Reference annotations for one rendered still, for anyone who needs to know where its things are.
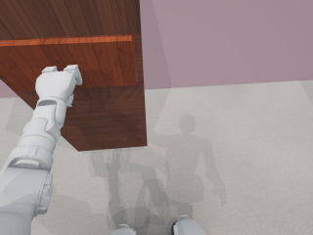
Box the left robot hand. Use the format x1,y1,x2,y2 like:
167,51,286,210
35,65,83,108

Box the robot left shin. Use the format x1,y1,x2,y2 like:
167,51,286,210
118,224,130,229

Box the robot left upper arm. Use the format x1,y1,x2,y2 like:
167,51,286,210
0,167,53,235

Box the robot right thigh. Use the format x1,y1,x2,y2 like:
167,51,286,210
173,219,205,235

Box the drawer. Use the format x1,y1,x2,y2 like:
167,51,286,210
0,34,137,92

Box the cabinet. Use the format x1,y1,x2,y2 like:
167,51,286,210
0,0,148,152

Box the left robot forearm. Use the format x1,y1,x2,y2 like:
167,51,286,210
0,96,67,177

